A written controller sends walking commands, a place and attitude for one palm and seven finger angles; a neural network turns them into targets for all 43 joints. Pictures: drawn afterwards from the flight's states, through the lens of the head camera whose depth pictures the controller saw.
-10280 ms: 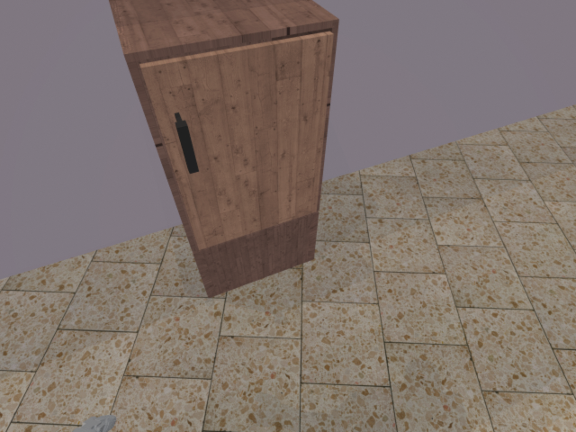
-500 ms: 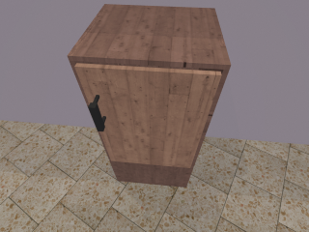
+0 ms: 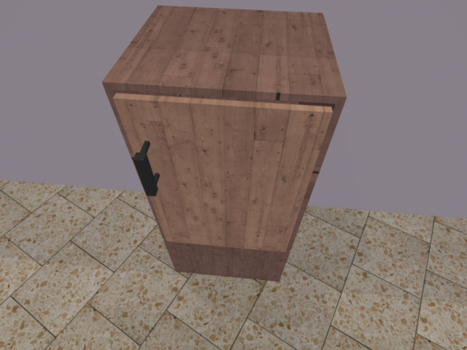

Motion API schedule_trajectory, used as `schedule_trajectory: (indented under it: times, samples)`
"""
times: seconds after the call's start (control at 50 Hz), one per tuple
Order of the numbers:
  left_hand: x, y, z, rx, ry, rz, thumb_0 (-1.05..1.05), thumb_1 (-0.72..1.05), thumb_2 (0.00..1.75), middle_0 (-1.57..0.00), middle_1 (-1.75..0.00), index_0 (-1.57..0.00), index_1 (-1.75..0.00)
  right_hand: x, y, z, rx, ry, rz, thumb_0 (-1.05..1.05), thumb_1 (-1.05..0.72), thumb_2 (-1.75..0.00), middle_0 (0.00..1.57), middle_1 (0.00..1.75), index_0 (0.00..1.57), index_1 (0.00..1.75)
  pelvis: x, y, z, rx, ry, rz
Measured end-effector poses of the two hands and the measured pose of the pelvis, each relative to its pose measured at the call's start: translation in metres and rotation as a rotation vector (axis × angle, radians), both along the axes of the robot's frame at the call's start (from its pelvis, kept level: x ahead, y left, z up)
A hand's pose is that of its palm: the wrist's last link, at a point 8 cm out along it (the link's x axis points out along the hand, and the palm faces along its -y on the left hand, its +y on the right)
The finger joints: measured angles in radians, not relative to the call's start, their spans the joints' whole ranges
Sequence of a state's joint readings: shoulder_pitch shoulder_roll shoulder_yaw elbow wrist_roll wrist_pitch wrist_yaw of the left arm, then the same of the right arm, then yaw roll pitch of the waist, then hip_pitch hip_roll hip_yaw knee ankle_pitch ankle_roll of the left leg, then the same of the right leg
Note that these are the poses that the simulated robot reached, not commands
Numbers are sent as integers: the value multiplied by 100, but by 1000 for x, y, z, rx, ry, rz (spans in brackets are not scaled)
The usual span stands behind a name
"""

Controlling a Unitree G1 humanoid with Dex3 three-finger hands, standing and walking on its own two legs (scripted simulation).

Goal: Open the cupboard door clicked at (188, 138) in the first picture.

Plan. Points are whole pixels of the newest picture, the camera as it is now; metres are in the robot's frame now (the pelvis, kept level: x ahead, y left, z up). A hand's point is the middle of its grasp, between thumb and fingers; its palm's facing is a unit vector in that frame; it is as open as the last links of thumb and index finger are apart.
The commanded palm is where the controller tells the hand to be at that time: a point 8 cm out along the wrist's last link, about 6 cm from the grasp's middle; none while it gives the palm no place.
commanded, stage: shuffle to correct the standing spot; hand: left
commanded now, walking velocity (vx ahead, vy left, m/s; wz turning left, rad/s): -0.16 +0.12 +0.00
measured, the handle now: (149, 168) +0.48 +0.23 -0.02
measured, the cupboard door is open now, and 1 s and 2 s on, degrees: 0 0 0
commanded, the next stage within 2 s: come to a stop and stand still in 0.22 s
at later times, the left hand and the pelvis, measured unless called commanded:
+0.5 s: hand out of the picture -0.03 +0.25 -0.19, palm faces +0.07 -0.98 -0.19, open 7.3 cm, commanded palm none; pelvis -0.06 +0.06 -0.01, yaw +0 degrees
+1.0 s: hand out of the picture -0.03 +0.21 -0.18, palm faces -0.02 -0.97 -0.23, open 7.3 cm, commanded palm none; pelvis -0.06 +0.04 -0.01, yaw +0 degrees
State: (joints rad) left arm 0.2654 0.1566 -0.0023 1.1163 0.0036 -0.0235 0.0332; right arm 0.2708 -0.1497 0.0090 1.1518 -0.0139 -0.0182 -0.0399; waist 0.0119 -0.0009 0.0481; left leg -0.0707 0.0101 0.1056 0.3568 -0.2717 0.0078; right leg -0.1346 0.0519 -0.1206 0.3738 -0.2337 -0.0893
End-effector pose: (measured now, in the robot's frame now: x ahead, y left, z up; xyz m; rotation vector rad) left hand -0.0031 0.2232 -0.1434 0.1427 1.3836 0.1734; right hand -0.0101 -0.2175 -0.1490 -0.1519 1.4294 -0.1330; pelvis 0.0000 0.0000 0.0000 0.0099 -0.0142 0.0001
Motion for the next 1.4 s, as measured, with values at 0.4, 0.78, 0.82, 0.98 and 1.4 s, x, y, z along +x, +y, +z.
schedule_trajectory:
  times: [0.4, 0.78, 0.82, 0.98, 1.4]
  samples:
    - [-25, 45, -10, 19, -53, 35, 0, 91, 90, -21, -30, -20, -30, -15, 27, 1, -25, -30, 6, 1, -91, -90, 20, 30, 20, 30, -48, 35, -7, 6, -4, 15]
    - [-48, 74, -2, -29, 11, -19, 1, 91, 90, -20, -30, -20, -30, -86, 80, 10, 2, 8, -66, 1, -91, -90, 21, 30, 20, 30, -67, 67, 2, -11, 51, 0]
    - [-42, 66, -1, -24, 9, -30, 1, 92, 90, -20, -30, -20, -30, -95, 71, 8, 0, 32, -80, 1, -91, -90, 21, 30, 20, 30, -67, 60, 0, -9, 56, -2]
    - [-29, 38, -4, 25, -34, -70, 1, 94, 90, -20, -30, -20, -30, -93, 26, -12, 1, 62, -89, 1, -91, -90, 20, 30, 20, 30, -61, 38, -13, -47, 54, -1]
    - [-27, 13, -5, 21, -41, -14, 1, 92, 90, -20, -30, -20, -30, 24, 7, -5, -6, -181, 12, 1, -93, -90, 20, 30, 20, 30, -27, 12, -9, 3, 21, -9]
